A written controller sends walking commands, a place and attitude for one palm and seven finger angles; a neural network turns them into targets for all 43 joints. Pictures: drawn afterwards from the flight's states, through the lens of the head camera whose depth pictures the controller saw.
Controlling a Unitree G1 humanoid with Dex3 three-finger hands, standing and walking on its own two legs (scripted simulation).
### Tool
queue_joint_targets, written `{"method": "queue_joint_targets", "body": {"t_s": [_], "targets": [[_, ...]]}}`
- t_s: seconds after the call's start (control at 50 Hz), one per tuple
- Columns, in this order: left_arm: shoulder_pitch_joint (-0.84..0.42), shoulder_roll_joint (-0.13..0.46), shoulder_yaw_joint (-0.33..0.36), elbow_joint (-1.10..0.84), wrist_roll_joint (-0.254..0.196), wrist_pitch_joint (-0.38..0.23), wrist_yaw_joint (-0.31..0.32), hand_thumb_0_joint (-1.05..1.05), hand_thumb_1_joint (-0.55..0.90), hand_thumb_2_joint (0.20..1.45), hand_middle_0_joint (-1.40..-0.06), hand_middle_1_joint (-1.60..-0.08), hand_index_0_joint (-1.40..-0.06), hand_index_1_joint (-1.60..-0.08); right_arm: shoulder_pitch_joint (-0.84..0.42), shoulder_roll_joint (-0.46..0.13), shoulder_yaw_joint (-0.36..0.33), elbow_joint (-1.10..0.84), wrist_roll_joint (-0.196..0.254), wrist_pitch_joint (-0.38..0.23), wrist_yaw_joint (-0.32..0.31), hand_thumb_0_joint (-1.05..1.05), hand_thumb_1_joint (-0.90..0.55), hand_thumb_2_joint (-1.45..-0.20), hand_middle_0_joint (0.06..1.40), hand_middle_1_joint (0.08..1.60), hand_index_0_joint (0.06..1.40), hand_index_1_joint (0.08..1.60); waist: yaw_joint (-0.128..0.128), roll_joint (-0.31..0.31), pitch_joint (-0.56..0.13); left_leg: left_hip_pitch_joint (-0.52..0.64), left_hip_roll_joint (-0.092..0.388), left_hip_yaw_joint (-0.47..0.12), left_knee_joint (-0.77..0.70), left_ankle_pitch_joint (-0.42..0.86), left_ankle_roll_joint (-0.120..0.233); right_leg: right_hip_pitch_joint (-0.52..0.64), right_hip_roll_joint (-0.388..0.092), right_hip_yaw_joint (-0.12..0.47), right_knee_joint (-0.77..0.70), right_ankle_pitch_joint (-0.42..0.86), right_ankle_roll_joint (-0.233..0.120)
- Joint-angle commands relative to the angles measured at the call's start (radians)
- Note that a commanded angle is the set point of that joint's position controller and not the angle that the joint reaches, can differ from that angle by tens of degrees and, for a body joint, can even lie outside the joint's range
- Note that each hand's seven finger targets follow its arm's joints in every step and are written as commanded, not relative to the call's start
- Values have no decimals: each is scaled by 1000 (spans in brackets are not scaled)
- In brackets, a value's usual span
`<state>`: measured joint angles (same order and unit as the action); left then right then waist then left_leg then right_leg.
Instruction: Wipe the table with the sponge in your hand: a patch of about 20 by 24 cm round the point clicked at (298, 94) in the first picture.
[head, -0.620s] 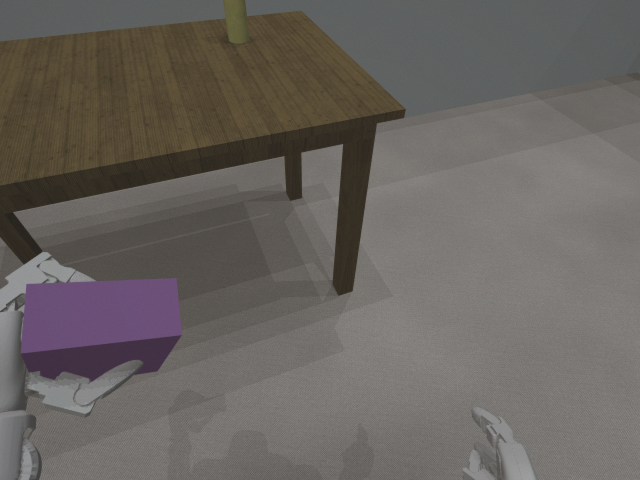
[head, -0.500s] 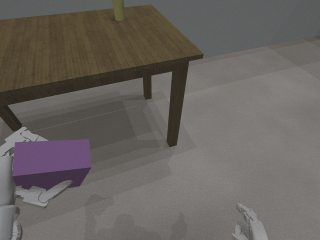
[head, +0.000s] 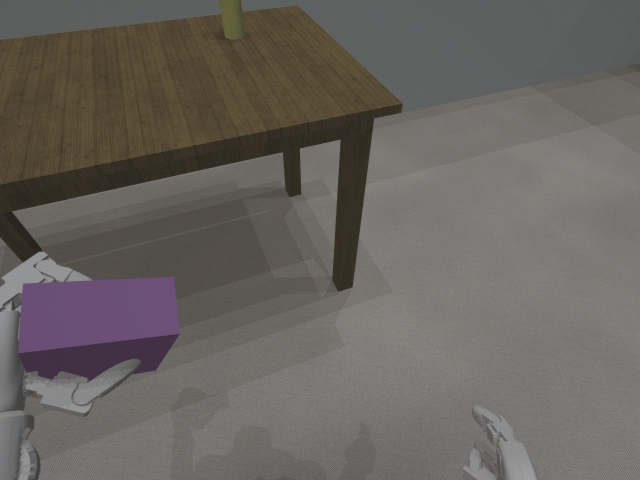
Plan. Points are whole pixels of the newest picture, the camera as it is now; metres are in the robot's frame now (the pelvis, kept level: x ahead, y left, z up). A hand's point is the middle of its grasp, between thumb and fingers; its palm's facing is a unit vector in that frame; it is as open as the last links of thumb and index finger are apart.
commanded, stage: walk to a spot facing it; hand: left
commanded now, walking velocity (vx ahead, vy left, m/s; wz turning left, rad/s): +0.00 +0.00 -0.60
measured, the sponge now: (122, 333) +0.22 +0.22 +0.14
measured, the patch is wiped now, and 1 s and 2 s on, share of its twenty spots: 0.00 0.00 0.00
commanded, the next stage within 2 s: turn to face it in 1.02 s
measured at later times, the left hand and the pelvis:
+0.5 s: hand (223, 277) +0.28 +0.13 +0.15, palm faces +0.26 -0.88 -0.41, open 9.7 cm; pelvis +0.02 -0.06 -0.02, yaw -11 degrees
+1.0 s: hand (305, 177) +0.44 +0.06 +0.16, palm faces +0.01 -0.92 -0.39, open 9.7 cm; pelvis +0.13 -0.06 -0.01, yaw -28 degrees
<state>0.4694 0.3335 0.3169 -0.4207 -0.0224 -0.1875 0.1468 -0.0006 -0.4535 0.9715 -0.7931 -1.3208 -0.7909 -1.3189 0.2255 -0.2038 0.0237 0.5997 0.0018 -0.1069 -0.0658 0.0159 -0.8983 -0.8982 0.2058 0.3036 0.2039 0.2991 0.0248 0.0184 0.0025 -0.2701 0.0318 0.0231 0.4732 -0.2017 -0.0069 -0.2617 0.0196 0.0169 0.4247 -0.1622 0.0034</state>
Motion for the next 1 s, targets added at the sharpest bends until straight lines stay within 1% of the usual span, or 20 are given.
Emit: {"method": "queue_joint_targets", "body": {"t_s": [0.0,0.12,0.18,0.22,0.26,0.32,0.34,0.36,0.38,0.4,0.44,0.5,0.72,0.82,0.84,0.86,0.88,0.9,0.92,0.98], "targets": [[-123,141,97,-210,-5,-63,24,0,100,1300,-1200,-1600,-1200,-1600,-96,-125,-59,-160,1,-45,-8,0,-900,-900,200,300,200,300,-12,37,-98,-11,87,-21,-72,-25,1,-3,-25,98,-4,7,-6],[-137,153,112,-266,-10,-61,28,0,100,1300,-1200,-1600,-1200,-1600,-106,-123,-66,-185,4,-30,0,0,-900,-900,200,300,200,300,-3,54,-138,-1,140,-22,-19,-124,23,-86,-29,139,125,-45,-17],[-124,153,119,-294,-17,-66,25,0,100,1300,-1200,-1600,-1200,-1600,-105,-120,-66,-192,-3,-28,0,0,-900,-900,200,300,200,300,-10,73,-111,11,171,-62,-23,-368,53,-211,-16,158,175,-243,-32],[-112,159,136,-289,-17,-73,25,0,100,1300,-1200,-1600,-1200,-1600,-103,-124,-61,-188,-8,-32,-6,0,-900,-900,200,300,200,300,-12,164,-64,-35,246,-145,-97,-481,88,-248,22,105,291,-307,-26],[-132,174,149,-299,-17,-84,25,0,100,1300,-1200,-1600,-1200,-1600,-86,-118,-59,-180,-7,-42,-9,0,-900,-900,200,300,200,300,-18,220,-70,-34,344,-207,-144,-426,137,-229,21,4,447,-333,-3],[-125,160,135,-256,-9,-94,14,0,100,1300,-1200,-1600,-1200,-1600,-74,-121,-61,-166,-13,-54,5,0,-900,-900,200,300,200,300,-7,175,-73,-53,321,-43,16,-186,102,-79,-8,-65,305,-294,0],[-149,158,126,-240,-2,-96,12,0,100,1300,-1200,-1600,-1200,-1600,-80,-121,-60,-166,-10,-56,10,0,-900,-900,200,300,200,300,3,112,-61,-118,250,35,160,-208,56,4,-12,-13,177,-229,-29],[-160,167,119,-201,6,-88,12,0,100,1300,-1200,-1600,-1200,-1600,-86,-102,-62,-176,-3,-52,13,0,-900,-900,200,300,200,300,4,-181,-33,-265,98,138,450,-352,-3,43,-139,291,3,-248,-115],[-165,194,144,-174,-6,-76,20,0,100,1300,-1200,-1600,-1200,-1600,-128,-109,-69,-204,-1,-60,17,0,-900,-900,200,300,200,300,20,-414,0,-465,-11,72,724,-444,-42,49,-320,735,-179,-259,-210],[-161,188,142,-170,-6,-80,25,0,100,1300,-1200,-1600,-1200,-1600,-121,-118,-69,-185,-10,-64,25,0,-900,-900,200,300,200,300,0,-266,36,-473,28,-65,806,-330,-44,20,-320,793,-223,-328,-231],[-105,209,160,-206,-8,-123,15,0,100,1300,-1200,-1600,-1200,-1600,-67,-102,-49,-139,-14,-36,29,0,-900,-900,200,300,200,300,-20,-88,-29,-476,51,-73,846,-191,-65,122,-258,577,-135,-85,-225],[-94,225,184,-229,-4,-151,16,0,100,1300,-1200,-1600,-1200,-1600,-86,-100,-56,-130,-11,-8,28,0,-900,-900,200,300,200,300,-19,-88,-138,-416,52,-43,742,-154,-64,204,-207,391,-69,207,-201],[-52,195,148,-190,-18,-129,23,0,100,1300,-1200,-1600,-1200,-1600,-98,-109,-63,-169,11,2,34,0,-900,-900,200,300,200,300,-4,-129,-125,-298,28,26,335,-131,-24,188,-181,414,-91,151,-229],[-94,197,137,-248,-18,-112,22,0,100,1300,-1200,-1600,-1200,-1600,-87,-112,-58,-180,9,6,30,0,-900,-900,200,300,200,300,-16,-79,-107,-25,34,59,63,-51,-3,55,-132,382,-20,75,-185],[-103,197,141,-257,-20,-111,21,0,100,1300,-1200,-1600,-1200,-1600,-75,-118,-61,-181,8,5,25,0,-900,-900,200,300,200,300,-24,-44,-110,114,59,46,-8,-18,15,-41,-95,355,54,51,-148],[-107,188,135,-271,-21,-111,15,0,100,1300,-1200,-1600,-1200,-1600,-73,-143,-70,-186,10,5,17,0,-900,-900,200,300,200,300,-35,62,-123,291,145,-62,-81,-8,58,-193,-32,285,192,3,-95],[-123,194,144,-298,-24,-119,9,0,100,1300,-1200,-1600,-1200,-1600,-69,-156,-75,-192,7,4,15,0,-900,-900,200,300,200,300,-31,228,-158,481,323,-276,-100,83,145,-399,58,166,402,-239,-34],[-155,215,157,-315,-22,-132,8,0,100,1300,-1200,-1600,-1200,-1600,-59,-127,-64,-186,4,-7,9,0,-900,-900,200,300,200,300,-28,277,-155,467,453,-406,-158,160,227,-479,61,56,651,-434,-1],[-187,261,174,-337,-13,-135,4,0,100,1300,-1200,-1600,-1200,-1600,-69,-113,-51,-178,-19,-18,8,0,-900,-900,200,300,200,300,-24,256,-117,377,497,-439,-182,153,252,-510,-6,57,812,-410,4],[-200,183,98,-364,2,-128,-7,0,100,1300,-1200,-1600,-1200,-1600,-69,-122,-58,-152,-10,-37,22,0,-900,-900,200,300,200,300,-24,155,-30,266,433,-148,-161,233,187,-546,-96,18,840,-301,19]]}}
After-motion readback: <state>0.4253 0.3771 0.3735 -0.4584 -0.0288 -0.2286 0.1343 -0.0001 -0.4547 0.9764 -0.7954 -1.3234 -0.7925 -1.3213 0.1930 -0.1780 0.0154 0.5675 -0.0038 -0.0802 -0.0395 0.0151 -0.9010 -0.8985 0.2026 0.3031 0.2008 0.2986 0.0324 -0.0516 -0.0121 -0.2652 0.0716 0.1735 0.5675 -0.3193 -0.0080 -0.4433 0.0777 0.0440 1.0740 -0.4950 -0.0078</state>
